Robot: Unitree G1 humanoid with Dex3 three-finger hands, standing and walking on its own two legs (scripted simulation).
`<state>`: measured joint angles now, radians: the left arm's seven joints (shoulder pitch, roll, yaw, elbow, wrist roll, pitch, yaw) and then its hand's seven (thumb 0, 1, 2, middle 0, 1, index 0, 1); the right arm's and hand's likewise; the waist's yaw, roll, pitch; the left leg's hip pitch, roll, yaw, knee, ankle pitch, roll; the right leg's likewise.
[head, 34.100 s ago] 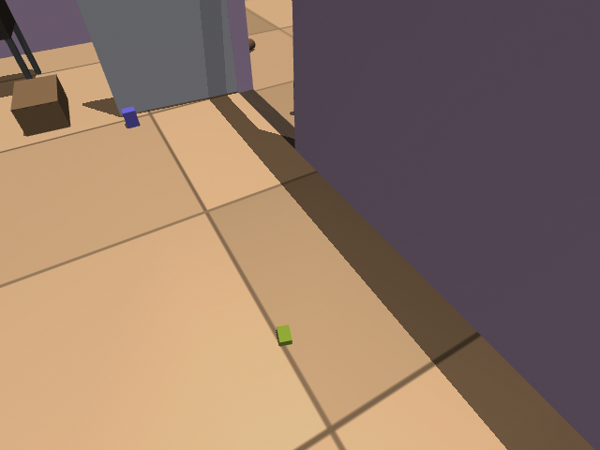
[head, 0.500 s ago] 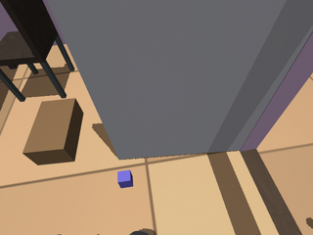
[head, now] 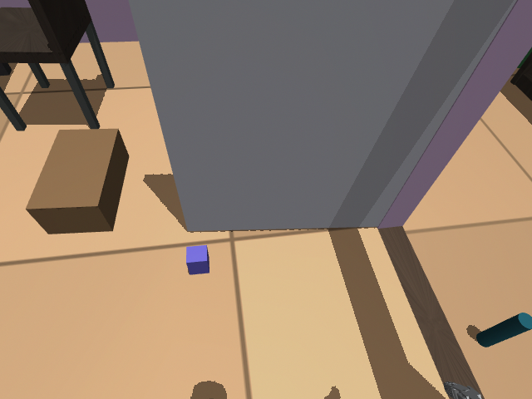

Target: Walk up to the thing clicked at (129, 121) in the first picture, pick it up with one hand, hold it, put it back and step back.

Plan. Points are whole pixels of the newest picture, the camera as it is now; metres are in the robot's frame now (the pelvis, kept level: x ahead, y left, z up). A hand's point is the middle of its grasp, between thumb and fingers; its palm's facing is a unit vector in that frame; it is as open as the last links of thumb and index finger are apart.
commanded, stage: step back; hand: left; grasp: from above
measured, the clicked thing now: (198, 260) +0.68 +0.26 -0.71
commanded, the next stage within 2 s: stand in 1.94 s
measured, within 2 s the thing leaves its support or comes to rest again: neither
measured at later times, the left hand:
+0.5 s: hand out of the picture -0.05 +0.25 -0.14, palm faces +0.06 -0.91 -0.41, open 7.4 cm
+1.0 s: hand out of the picture -0.28 +0.20 -0.13, palm faces +0.06 -0.89 -0.45, open 7.4 cm
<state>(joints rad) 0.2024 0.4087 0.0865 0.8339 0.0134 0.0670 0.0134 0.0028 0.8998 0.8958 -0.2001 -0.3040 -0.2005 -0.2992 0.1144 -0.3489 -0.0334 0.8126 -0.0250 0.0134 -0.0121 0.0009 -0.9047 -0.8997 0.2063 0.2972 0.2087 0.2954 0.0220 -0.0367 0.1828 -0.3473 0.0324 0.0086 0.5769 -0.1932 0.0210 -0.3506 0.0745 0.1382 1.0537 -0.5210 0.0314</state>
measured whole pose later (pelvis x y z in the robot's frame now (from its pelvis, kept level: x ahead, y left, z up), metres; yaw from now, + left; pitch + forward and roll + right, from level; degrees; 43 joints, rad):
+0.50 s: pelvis -0.17 -0.03 -0.01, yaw +5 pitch -3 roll +2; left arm 0.09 0.40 0.06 0.76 0.02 0.06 0.02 0.00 0.90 0.90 -0.20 -0.30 -0.20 -0.30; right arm 0.21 -0.37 -0.04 0.89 -0.02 0.04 -0.01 0.00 -0.91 -0.90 0.20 0.30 0.20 0.29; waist 0.00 -0.04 0.20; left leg -0.25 -0.06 -0.01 0.65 -0.35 0.02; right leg -0.43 -0.06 0.01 0.77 -0.35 -0.01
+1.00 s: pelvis -0.33 -0.07 +0.00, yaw +3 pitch -2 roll +1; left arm 0.22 0.36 0.06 0.89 0.05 0.01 0.01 0.00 0.89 0.90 -0.21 -0.30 -0.21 -0.30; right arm 0.18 -0.42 -0.05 0.90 -0.02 0.06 -0.01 0.00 -0.91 -0.90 0.20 0.30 0.20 0.29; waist 0.03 0.04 0.11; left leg -0.43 -0.07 -0.12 1.03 -0.47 -0.03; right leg -0.30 -0.02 0.00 0.65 -0.32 -0.03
